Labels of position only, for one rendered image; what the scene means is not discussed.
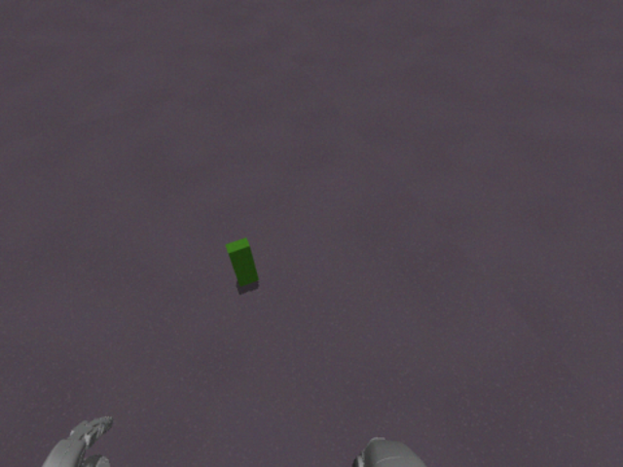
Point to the carton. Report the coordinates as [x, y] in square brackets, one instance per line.
[242, 261]

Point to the left robot hand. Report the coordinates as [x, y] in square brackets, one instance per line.
[71, 452]

